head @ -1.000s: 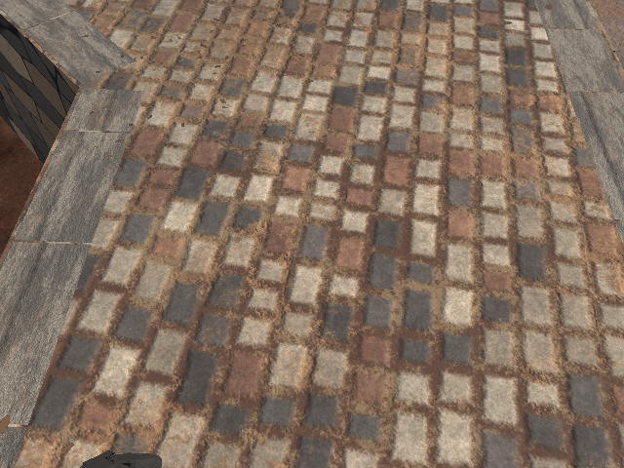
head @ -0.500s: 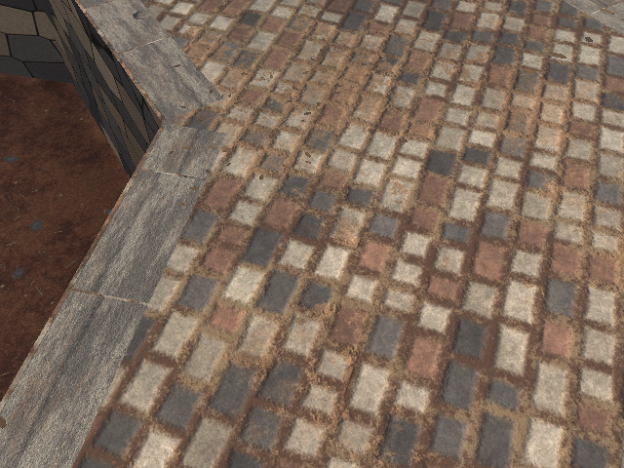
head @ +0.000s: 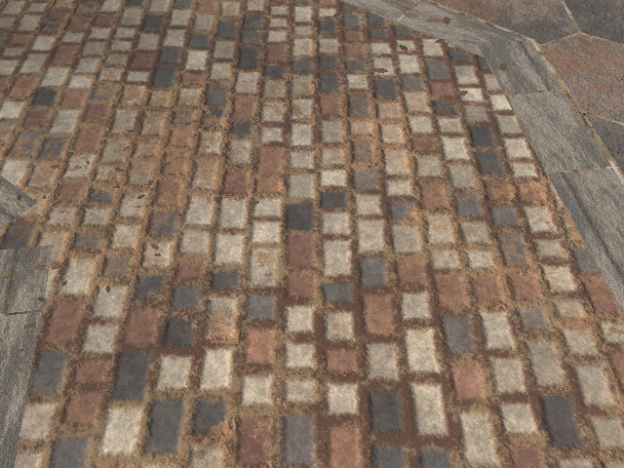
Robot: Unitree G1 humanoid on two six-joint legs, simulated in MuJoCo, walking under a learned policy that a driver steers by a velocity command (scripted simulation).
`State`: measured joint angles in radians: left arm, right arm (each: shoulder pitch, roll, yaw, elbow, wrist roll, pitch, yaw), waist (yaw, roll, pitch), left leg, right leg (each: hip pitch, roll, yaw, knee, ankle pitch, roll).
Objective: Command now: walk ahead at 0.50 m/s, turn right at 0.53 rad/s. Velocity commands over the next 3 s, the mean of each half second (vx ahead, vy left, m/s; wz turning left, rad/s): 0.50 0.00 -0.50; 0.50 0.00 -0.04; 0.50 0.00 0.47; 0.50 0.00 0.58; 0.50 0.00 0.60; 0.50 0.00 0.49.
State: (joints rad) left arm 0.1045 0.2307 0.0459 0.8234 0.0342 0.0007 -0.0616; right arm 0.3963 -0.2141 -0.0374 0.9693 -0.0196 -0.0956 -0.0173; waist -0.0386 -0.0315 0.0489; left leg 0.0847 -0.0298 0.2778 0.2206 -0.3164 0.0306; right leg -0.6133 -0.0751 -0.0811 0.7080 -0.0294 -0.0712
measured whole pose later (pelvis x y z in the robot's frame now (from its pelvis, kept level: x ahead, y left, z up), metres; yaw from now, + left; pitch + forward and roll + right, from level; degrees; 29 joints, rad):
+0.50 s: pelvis +0.27 -0.05 +0.01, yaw -16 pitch +1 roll -1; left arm 0.40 0.26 0.06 0.90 0.00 -0.06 0.00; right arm 0.09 -0.25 -0.03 0.78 -0.04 -0.02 0.03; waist 0.06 0.04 0.04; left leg -0.65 0.11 -0.01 0.73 -0.03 -0.03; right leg 0.00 0.15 0.09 0.24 -0.25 -0.13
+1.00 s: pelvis +0.54 -0.07 +0.01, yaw -15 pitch +1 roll +1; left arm 0.11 0.25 0.02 0.82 0.04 -0.03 -0.03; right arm 0.44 -0.21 -0.04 0.96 0.00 -0.07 0.01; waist -0.05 -0.04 0.03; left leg -0.05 -0.09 0.01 0.23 -0.19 0.08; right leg -0.59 -0.09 0.02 0.77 -0.11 0.02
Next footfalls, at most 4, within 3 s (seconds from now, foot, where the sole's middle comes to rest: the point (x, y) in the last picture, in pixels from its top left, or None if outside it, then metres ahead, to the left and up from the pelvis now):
0.10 right None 0.21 -0.09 -0.77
0.64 left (313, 427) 0.56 0.00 -0.77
1.16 right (419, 341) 0.76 -0.26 -0.77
1.70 left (323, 254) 1.02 -0.04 -0.77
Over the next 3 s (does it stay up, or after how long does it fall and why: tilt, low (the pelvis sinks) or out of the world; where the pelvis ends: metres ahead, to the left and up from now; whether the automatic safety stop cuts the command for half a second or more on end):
stays up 1.45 0.21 0.01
